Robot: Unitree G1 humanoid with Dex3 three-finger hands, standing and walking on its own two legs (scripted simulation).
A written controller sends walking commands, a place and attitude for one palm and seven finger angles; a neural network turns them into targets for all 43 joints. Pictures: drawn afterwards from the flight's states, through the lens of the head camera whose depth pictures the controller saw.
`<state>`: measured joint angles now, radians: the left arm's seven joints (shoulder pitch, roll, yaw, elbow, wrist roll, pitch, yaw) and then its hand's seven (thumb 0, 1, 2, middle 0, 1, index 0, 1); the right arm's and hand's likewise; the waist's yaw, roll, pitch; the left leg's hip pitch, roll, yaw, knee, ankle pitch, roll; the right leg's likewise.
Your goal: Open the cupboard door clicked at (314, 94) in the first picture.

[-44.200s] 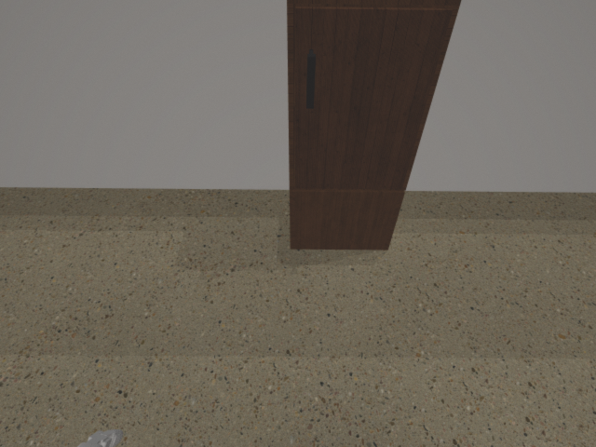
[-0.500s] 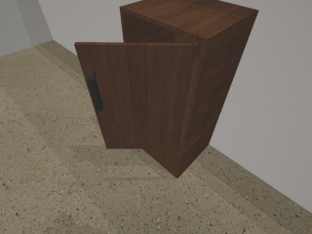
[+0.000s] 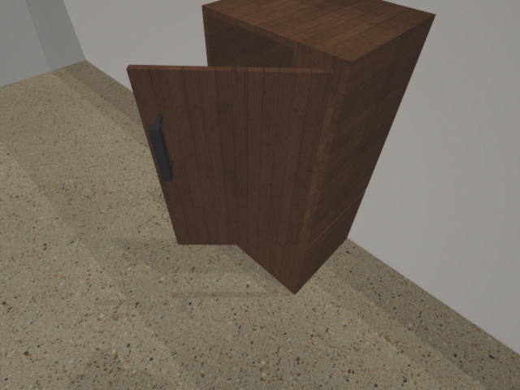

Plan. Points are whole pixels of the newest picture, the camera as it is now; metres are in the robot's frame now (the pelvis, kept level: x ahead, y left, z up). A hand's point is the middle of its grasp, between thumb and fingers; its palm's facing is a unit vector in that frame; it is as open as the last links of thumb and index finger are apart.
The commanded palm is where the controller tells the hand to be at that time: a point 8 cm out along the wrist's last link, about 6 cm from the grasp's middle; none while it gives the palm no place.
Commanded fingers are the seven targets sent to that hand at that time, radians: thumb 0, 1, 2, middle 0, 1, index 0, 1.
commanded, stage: look again from close up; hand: left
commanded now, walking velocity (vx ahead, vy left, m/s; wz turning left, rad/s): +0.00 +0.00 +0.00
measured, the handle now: (163, 148) +0.58 +0.25 +0.03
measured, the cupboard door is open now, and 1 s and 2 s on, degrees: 44 44 44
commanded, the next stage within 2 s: shuffle to correct the standing spot in 0.14 s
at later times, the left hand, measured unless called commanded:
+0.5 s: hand out of the picture -0.01 +0.18 -0.19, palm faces +0.11 -0.98 -0.16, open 7.4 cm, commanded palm none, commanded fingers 0.00 0.90 0.90 -0.20 -0.30 -0.20 -0.30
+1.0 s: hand (148, 364) +0.20 +0.22 -0.18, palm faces +0.04 -0.97 -0.23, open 7.3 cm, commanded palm none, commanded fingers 0.00 0.90 0.90 -0.20 -0.30 -0.20 -0.30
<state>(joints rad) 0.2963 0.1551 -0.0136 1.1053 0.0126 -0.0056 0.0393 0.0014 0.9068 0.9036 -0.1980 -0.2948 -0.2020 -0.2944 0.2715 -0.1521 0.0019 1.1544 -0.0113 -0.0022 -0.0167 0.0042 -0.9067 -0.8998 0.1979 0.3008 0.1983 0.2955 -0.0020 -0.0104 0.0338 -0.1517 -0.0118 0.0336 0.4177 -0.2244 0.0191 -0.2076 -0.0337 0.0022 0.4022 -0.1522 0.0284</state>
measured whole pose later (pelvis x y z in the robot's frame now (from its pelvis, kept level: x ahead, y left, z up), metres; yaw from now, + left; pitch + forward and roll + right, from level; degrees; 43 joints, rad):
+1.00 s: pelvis +0.11 +0.03 -0.01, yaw +2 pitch -1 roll -1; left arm 0.11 0.18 0.06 0.97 0.02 0.04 0.04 0.00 0.92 0.90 -0.20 -0.29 -0.20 -0.29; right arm 0.35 -0.09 -0.03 1.12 -0.03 0.00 -0.07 0.00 -0.90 -0.90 0.20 0.30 0.20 0.30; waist -0.04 0.02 0.13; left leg -0.04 -0.02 0.04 0.46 -0.39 0.05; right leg -0.38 0.01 -0.06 0.70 -0.28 -0.02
